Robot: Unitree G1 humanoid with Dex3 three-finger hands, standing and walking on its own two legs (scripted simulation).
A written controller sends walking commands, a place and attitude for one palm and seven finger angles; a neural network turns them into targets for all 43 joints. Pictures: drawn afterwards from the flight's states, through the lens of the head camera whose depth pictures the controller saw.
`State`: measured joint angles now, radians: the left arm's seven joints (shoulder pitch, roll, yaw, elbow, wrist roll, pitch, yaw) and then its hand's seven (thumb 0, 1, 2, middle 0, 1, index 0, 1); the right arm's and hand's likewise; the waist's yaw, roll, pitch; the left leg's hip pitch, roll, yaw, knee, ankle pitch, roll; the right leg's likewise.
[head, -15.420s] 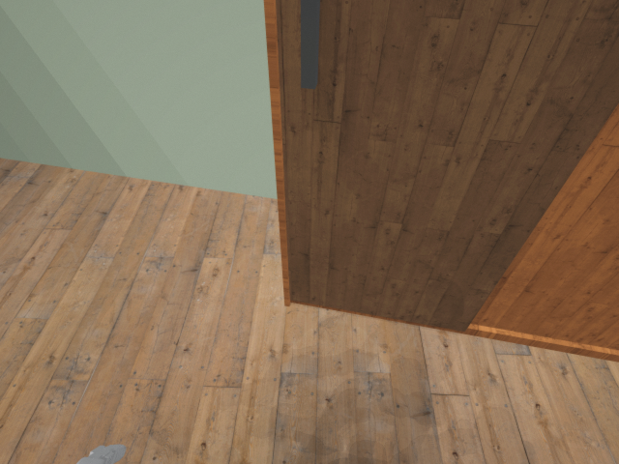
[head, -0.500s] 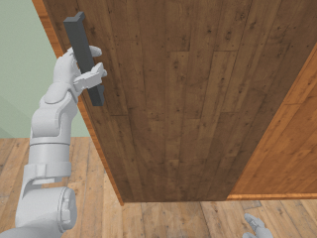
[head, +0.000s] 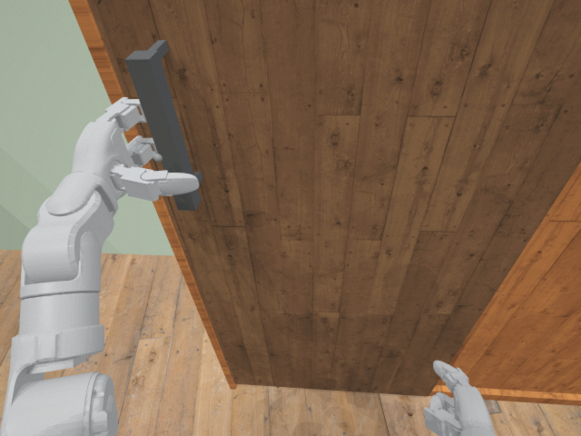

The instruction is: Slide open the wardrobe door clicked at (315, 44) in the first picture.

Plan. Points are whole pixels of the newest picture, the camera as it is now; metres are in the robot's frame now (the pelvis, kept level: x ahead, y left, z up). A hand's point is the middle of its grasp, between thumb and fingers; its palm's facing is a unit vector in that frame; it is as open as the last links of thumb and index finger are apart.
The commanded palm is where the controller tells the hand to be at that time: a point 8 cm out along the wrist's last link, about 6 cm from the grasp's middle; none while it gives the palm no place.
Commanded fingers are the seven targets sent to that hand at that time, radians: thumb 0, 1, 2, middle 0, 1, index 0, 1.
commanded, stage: move the hooked fingers beside the handle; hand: left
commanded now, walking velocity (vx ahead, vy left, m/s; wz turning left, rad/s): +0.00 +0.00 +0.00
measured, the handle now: (175, 132) +0.42 +0.20 +0.24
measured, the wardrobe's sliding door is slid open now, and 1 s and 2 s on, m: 0.00 0.00 0.01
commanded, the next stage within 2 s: relax the arm and regain balance in 1.10 s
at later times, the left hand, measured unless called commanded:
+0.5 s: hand (141, 153) +0.38 +0.23 +0.24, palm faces +0.12 -0.99 -0.04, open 13.9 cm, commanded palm +0.34 +0.28 +0.24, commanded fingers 0.00 -0.50 0.30 -0.30 -1.20 -0.30 -1.20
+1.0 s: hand (123, 148) +0.39 +0.26 +0.24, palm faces +0.13 -0.99 -0.09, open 13.6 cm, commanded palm +0.35 +0.30 +0.23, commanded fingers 0.00 -0.50 0.30 -0.30 -1.20 -0.30 -1.20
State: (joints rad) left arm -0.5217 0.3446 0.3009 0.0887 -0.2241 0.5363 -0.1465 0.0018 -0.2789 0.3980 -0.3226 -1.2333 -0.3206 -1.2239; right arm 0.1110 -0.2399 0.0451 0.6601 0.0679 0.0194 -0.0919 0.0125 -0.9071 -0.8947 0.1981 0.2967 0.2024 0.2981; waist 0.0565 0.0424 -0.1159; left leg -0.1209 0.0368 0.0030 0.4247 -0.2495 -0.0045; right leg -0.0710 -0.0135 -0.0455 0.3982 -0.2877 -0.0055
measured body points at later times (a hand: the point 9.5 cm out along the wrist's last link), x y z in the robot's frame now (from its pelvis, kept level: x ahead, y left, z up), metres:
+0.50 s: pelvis +0.02 -0.02 +0.00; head +0.02 -0.05 +0.45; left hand +0.37 +0.28 +0.24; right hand +0.18 -0.28 -0.10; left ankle -0.09 +0.15 -0.72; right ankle -0.11 -0.11 -0.73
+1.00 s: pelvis +0.08 -0.03 +0.02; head +0.10 -0.06 +0.46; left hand +0.37 +0.31 +0.24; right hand +0.27 -0.26 -0.09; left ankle -0.07 +0.14 -0.70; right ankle -0.10 -0.11 -0.70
